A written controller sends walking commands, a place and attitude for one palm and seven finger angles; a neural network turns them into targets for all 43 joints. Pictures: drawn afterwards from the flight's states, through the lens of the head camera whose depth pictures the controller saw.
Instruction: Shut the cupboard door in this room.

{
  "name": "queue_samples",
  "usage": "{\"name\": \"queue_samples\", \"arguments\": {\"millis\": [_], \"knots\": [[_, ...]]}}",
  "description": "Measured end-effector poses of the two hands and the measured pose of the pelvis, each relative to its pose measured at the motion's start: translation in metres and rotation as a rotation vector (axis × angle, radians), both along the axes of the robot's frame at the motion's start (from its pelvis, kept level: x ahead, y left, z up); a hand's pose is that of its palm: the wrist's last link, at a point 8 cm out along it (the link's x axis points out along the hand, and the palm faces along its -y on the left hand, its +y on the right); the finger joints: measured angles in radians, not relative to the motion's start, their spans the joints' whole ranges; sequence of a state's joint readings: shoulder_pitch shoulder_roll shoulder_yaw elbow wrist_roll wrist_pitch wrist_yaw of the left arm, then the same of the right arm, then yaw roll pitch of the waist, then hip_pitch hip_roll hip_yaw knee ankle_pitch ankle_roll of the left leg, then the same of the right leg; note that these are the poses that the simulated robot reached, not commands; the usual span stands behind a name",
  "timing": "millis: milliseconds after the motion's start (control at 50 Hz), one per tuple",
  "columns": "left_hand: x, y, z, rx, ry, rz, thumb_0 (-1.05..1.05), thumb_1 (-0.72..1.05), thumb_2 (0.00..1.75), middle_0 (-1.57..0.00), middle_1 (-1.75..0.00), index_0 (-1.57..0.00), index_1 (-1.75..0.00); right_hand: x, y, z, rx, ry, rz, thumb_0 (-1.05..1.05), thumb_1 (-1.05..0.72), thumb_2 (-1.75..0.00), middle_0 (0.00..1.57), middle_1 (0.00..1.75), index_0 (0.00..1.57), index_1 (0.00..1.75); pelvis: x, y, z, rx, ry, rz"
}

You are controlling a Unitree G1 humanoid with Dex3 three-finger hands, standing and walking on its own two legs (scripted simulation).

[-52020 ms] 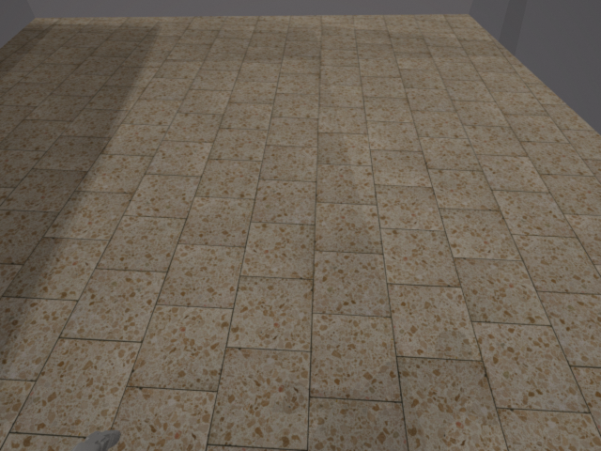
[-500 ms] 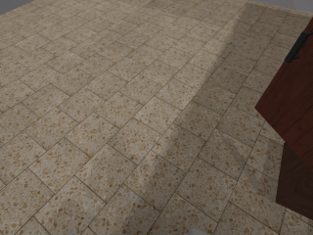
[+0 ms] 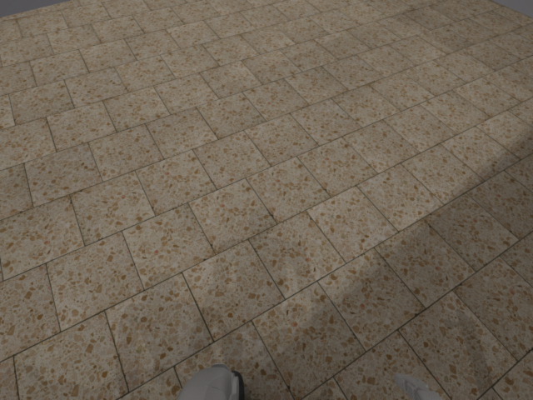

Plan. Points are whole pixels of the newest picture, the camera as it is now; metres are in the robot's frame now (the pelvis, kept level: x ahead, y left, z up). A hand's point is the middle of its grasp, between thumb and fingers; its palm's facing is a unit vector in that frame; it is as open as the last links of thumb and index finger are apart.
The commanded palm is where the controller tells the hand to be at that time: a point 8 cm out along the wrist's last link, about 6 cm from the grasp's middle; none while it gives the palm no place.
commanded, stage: walk to a spot facing it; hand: left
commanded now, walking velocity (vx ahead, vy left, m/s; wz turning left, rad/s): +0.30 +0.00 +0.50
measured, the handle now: out of the picture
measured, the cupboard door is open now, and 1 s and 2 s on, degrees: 49 49 49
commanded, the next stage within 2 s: turn to face it in 0.24 s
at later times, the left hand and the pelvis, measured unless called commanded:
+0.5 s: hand (175, 295) +0.29 +0.20 -0.14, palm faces +0.06 -0.98 -0.20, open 7.4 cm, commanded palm none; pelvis +0.18 +0.01 +0.01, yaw +5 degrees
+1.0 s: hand (168, 265) +0.35 +0.23 -0.16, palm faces -0.09 -0.97 -0.20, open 7.4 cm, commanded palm none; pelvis +0.27 +0.04 +0.01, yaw -11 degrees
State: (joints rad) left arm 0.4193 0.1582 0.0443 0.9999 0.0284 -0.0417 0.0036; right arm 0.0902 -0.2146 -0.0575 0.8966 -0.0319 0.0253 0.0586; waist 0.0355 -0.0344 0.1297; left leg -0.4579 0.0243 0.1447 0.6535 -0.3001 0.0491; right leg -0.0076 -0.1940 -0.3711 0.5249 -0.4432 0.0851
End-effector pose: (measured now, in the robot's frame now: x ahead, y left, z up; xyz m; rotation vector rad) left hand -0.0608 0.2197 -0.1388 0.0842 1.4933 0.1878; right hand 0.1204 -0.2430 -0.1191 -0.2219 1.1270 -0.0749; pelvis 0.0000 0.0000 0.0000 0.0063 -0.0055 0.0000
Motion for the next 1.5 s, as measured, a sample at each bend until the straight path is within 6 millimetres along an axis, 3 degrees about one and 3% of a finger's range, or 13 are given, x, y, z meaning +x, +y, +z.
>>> {"name": "queue_samples", "arguments": {"millis": [40, 80, 180, 260, 400, 520, 640, 840, 940, 1120, 1280, 1380, 1500], "knots": [[0.004, 0.014, -0.012, -0.006, 0.038, 0.018, 0.00, 0.90, 0.90, -0.20, -0.30, -0.20, -0.30, 0.032, 0.010, -0.005, -0.020, -0.076, 0.026, 0.01, -0.91, -0.90, 0.20, 0.30, 0.20, 0.30, 0.015, 0.012, -0.013, -0.023, 0.000, 0.014], [0.022, 0.030, -0.017, 0.010, 0.035, 0.022, 0.01, 0.90, 0.90, -0.20, -0.30, -0.20, -0.30, 0.049, 0.018, -0.003, -0.034, -0.102, 0.036, 0.01, -0.91, -0.90, 0.20, 0.30, 0.20, 0.30, 0.025, 0.018, -0.015, -0.019, -0.011, 0.025], [0.113, 0.060, -0.002, 0.061, -0.150, 0.013, 0.01, 0.91, 0.90, -0.20, -0.30, -0.20, -0.30, 0.055, 0.031, 0.006, -0.050, -0.040, 0.043, 0.01, -0.91, -0.90, 0.20, 0.30, 0.20, 0.30, 0.053, 0.026, 0.001, -0.021, -0.003, 0.063], [0.186, 0.069, 0.018, 0.080, -0.300, 0.000, 0.01, 0.91, 0.90, -0.20, -0.30, -0.20, -0.30, 0.049, 0.038, 0.009, -0.032, 0.041, 0.023, 0.01, -0.90, -0.90, 0.20, 0.30, 0.21, 0.30, 0.080, 0.028, 0.013, -0.021, 0.006, 0.092], [0.285, 0.054, 0.036, 0.074, -0.407, -0.041, 0.00, 0.91, 0.90, -0.20, -0.30, -0.20, -0.30, 0.037, 0.039, 0.004, 0.001, 0.187, -0.052, 0.01, -0.91, -0.90, 0.21, 0.30, 0.21, 0.30, 0.135, 0.021, 0.020, -0.006, 0.012, 0.114], [0.344, 0.020, 0.024, 0.054, -0.387, -0.096, 0.00, 0.91, 0.90, -0.20, -0.30, -0.20, -0.30, 0.037, 0.029, -0.016, 0.029, 0.315, -0.129, 0.01, -0.90, -0.90, 0.21, 0.30, 0.21, 0.30, 0.189, 0.005, 0.008, 0.017, 0.003, 0.070], [0.352, -0.004, 0.015, 0.036, -0.284, -0.088, -0.01, 0.92, 0.90, -0.20, -0.30, -0.20, -0.30, 0.073, 0.016, -0.020, 0.026, 0.328, -0.184, 0.01, -0.91, -0.90, 0.20, 0.30, 0.20, 0.30, 0.219, -0.003, 0.009, -0.006, 0.009, 0.016], [0.363, 0.033, 0.013, 0.060, -0.175, -0.121, -0.01, 0.92, 0.90, -0.20, -0.30, -0.20, -0.30, 0.181, 0.016, -0.002, -0.013, 0.097, -0.183, 0.01, -0.91, -0.90, 0.20, 0.30, 0.20, 0.30, 0.247, 0.013, 0.013, -0.008, 0.036, -0.076], [0.389, 0.057, 0.000, 0.038, -0.176, -0.155, 0.00, 0.91, 0.90, -0.20, -0.30, -0.20, -0.30, 0.210, 0.026, 0.006, -0.057, -0.017, -0.197, 0.01, -0.91, -0.90, 0.20, 0.30, 0.20, 0.30, 0.261, 0.034, 0.004, -0.020, 0.030, -0.140], [0.469, 0.060, 0.020, 0.028, -0.253, -0.312, 0.00, 0.91, 0.90, -0.20, -0.30, -0.20, -0.30, 0.189, 0.027, 0.021, -0.069, 0.007, -0.296, 0.01, -0.90, -0.90, 0.21, 0.30, 0.21, 0.30, 0.277, 0.039, 0.017, -0.041, 0.022, -0.270], [0.539, 0.010, 0.025, 0.047, -0.345, -0.512, 0.00, 0.91, 0.90, -0.20, -0.30, -0.20, -0.30, 0.126, 0.000, -0.009, -0.033, 0.097, -0.478, 0.01, -0.90, -0.90, 0.21, 0.30, 0.21, 0.30, 0.286, 0.016, 0.002, -0.019, 0.021, -0.381], [0.551, -0.015, 0.029, 0.054, -0.362, -0.581, 0.00, 0.91, 0.90, -0.20, -0.30, -0.20, -0.30, 0.101, -0.013, -0.016, -0.040, 0.165, -0.564, 0.01, -0.90, -0.90, 0.20, 0.30, 0.21, 0.30, 0.288, 0.012, 0.001, -0.017, 0.022, -0.440], [0.555, -0.026, 0.024, 0.020, -0.292, -0.641, 0.00, 0.90, 0.90, -0.20, -0.30, -0.20, -0.30, 0.107, -0.011, 0.001, -0.048, 0.121, -0.621, 0.01, -0.91, -0.90, 0.20, 0.30, 0.20, 0.30, 0.299, 0.014, 0.009, 0.001, 0.030, -0.505]]}}
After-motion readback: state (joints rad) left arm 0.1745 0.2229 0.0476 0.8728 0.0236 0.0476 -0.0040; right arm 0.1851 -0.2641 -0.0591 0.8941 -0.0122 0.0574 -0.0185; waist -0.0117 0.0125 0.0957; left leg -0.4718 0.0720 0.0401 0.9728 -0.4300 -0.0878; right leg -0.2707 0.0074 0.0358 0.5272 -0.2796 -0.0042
